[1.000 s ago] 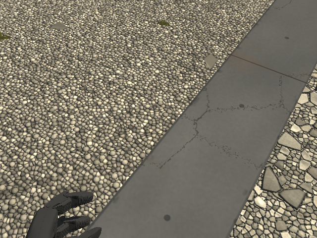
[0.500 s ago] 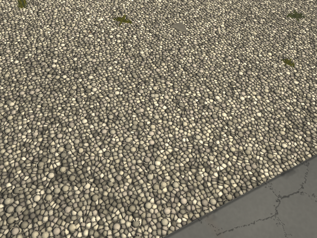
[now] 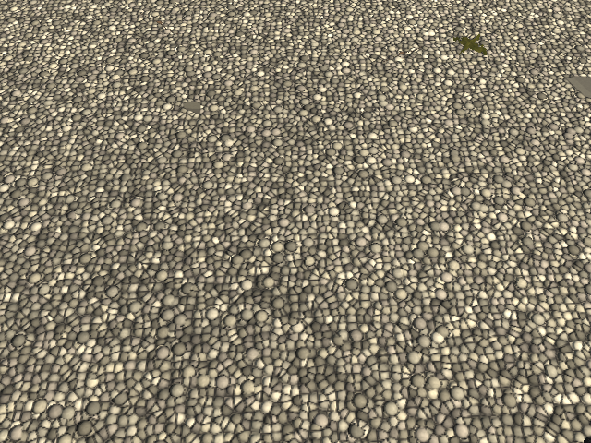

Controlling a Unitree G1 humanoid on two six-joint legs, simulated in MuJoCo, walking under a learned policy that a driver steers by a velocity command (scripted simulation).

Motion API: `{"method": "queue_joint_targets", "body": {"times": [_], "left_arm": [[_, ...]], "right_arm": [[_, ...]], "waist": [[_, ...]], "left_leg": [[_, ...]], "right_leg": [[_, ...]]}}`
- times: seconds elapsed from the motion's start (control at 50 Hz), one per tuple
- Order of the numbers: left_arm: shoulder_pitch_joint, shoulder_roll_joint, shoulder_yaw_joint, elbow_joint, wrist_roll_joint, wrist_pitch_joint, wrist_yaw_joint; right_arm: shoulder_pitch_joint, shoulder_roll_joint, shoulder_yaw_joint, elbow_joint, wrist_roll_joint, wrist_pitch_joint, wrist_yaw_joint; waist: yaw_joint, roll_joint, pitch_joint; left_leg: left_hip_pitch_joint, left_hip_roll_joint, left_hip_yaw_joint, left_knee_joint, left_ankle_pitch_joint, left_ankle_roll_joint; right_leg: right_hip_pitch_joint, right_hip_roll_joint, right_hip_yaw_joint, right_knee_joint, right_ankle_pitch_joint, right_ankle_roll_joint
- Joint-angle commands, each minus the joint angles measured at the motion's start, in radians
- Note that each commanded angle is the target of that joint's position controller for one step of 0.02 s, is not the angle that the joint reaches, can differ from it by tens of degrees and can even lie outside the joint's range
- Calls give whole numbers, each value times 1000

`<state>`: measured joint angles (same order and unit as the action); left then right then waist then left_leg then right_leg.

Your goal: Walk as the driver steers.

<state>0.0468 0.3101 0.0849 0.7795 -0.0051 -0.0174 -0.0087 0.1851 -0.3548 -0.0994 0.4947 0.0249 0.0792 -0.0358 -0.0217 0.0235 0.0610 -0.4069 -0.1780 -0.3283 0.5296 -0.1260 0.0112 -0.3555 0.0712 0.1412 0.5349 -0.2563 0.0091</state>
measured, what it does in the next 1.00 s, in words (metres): walks ahead: left foot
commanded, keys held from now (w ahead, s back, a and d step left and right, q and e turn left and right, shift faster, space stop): q+shift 0.02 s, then w+q+shift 0.28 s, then w+shift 0.26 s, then w+e+shift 0.44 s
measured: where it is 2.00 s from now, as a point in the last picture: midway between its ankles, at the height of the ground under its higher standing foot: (194, 231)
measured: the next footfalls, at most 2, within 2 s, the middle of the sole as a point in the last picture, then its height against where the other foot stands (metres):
left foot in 0.60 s outside the picture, level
right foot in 1.16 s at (173, 387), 0.18 m lower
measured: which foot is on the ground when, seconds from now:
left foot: down 0.00-0.00, up 0.02-0.58, down 0.60-1.00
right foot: down 0.00-0.60, up 0.62-1.00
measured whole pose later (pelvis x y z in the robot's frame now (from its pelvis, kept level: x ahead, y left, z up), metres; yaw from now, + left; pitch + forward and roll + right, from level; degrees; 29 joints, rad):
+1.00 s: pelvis +0.36 +0.29 -0.04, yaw +15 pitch -1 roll +2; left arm 0.15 0.31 0.08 0.74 -0.04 -0.04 -0.10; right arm 0.49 -0.26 -0.07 0.79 -0.01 -0.13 -0.06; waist -0.04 -0.05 0.00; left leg 0.14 -0.04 0.31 0.50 -0.63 0.03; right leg -0.73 -0.03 0.02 0.71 0.42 -0.10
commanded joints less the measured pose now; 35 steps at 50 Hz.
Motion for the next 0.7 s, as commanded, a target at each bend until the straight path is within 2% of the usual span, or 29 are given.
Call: {"method": "queue_joint_targets", "body": {"times": [0.02, 0.04, 0.06, 0.08, 0.1, 0.12, 0.16, 0.2, 0.26, 0.3, 0.36, 0.42, 0.46, 0.48, 0.54, 0.56, 0.58, 0.6, 0.62, 0.64, 0.66, 0.68, 0.7], "left_arm": [[89, 171, 49, -47, 20, -7, 2], [104, 221, 54, -40, 43, 2, 0], [47, 199, 51, -72, 46, -7, 5], [-3, 161, 42, -97, 26, -12, 19], [-2, 147, 36, -106, 6, -15, 32], [19, 147, 32, -105, -4, -20, 41], [97, 138, 22, -97, 3, -33, 44], [160, 145, 21, -89, 15, -44, 35], [188, 157, 17, -93, 29, -55, 26], [193, 168, 17, -88, 36, -61, 24], [242, 168, 15, -63, 37, -67, 18], [276, 173, 16, -37, 27, -65, 15], [280, 189, 20, -22, 10, -61, 19], [301, 203, 23, -5, -5, -59, 22], [334, 228, 28, 35, -23, -48, 15], [309, 238, 27, 42, -24, -42, 13], [278, 227, 16, 50, -25, -38, 10], [265, 171, -12, 38, -7, -49, 8], [296, 24, -53, -25, 11, -66, 0], [225, 90, -39, -62, -39, -101, 1], [181, 147, -14, -75, -78, -104, 0], [192, 130, -17, -75, -69, -100, 5], [208, 115, -14, -64, -45, -90, 10]], "right_arm": [[32, -79, -21, -69, 6, -7, 5], [34, -80, -24, -95, 20, -16, 11], [27, -155, -40, -91, 9, -33, 17], [45, -186, -47, -64, 4, -36, 22], [66, -178, -46, -35, -3, -34, 24], [67, -154, -38, -31, -6, -35, 28], [45, -107, -16, -40, -1, -41, 37], [11, -83, -2, -62, 7, -48, 37], [-1, -76, 5, -79, 16, -51, 35], [-1, -73, 7, -78, 18, -53, 32], [-24, -30, 25, -73, 19, -64, 31], [-92, 5, 45, -78, 23, -81, 48], [-120, 8, 51, -77, 24, -89, 64], [-131, 8, 51, -78, 23, -94, 73], [-138, -5, 49, -70, 24, -103, 90], [-71, -18, 41, -49, 25, -106, 91], [111, -56, 11, 13, 26, -109, 86], [376, -149, -40, 98, 28, -105, 75], [431, -285, -57, 107, 7, -114, 60], [363, -202, -26, 50, -13, -147, 71], [312, -109, 2, 63, -14, -165, 84], [280, -92, 6, 77, -12, -172, 92], [226, -55, 13, 87, -12, -175, 94]], "waist": [[14, -26, -223], [-3, -306, -182], [-10, -289, -111], [-13, -251, -92], [-3, -215, -91], [9, -178, -78], [45, -127, -56], [77, -132, -33], [85, -157, -10], [80, -153, 2], [89, -129, 20], [103, -111, 67], [99, -116, 93], [104, -118, 90], [83, -119, 96], [24, -127, 74], [-95, -95, -17], [-225, -25, -185], [-159, 347, -284], [-160, 268, -369], [-135, 144, -247], [-94, 118, -178], [-55, 110, -132]], "left_leg": [[-57, 97, -143, 109, -457, 55], [-250, -12, 98, 346, -479, 30], [-339, 96, 117, 466, -364, 14], [-359, 132, 152, 525, -276, 4], [-377, 147, 180, 594, -221, -10], [-421, 168, 202, 664, -179, -21], [-467, 208, 248, 736, -145, -29], [-530, 245, 266, 757, -115, -47], [-558, 284, 256, 749, -51, -77], [-548, 307, 244, 718, -7, -88], [-518, 313, 229, 609, 25, -78], [-496, 318, 261, 461, 12, -47], [-422, 325, 297, 346, -21, -24], [-383, 321, 317, 312, -50, -10], [-258, 289, 373, 198, -198, 50], [-132, 253, 406, 143, -221, 78], [163, 190, 448, 69, -155, 105], [594, 186, 376, 137, -125, 125], [811, 439, -99, -41, -534, 195], [727, 526, -344, -189, -582, 196], [634, 552, -225, -213, -437, 164], [533, 544, -114, -206, -335, 163], [444, 508, -9, -200, -257, 143]], "right_leg": [[322, -264, 153, -193, 81, -106], [297, -403, 394, -313, -135, -213], [247, -442, 440, -351, -326, -223], [242, -405, 358, -347, -379, -183], [271, -359, 289, -347, -390, -146], [298, -350, 244, -342, -368, -126], [312, -333, 153, -341, -346, -108], [333, -331, 100, -342, -356, -109], [316, -353, 40, -361, -340, -126], [297, -371, -16, -376, -288, -134], [297, -395, -60, -397, -241, -166], [324, -425, -123, -433, -200, -182], [318, -425, -188, -455, -172, -177], [334, -429, -207, -465, -159, -182], [375, -442, -252, -441, -80, -187], [348, -430, -291, -360, 77, -182], [249, -383, -350, -132, 352, -168], [9, -321, -357, 227, 453, -139], [-356, -162, -272, 690, -244, -74], [-426, -81, 9, 847, -271, -89], [-484, -107, 11, 855, -167, -86], [-472, -152, 0, 821, -91, -82], [-444, -194, 1, 767, -3, -72]]}}
Keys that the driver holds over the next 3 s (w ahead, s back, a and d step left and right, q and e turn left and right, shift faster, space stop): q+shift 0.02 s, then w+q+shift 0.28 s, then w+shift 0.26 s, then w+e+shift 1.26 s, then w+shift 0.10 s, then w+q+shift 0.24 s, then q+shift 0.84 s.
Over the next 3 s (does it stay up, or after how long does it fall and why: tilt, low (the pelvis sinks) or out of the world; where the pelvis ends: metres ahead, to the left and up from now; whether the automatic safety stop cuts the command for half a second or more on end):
stays up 1.54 -0.13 -0.18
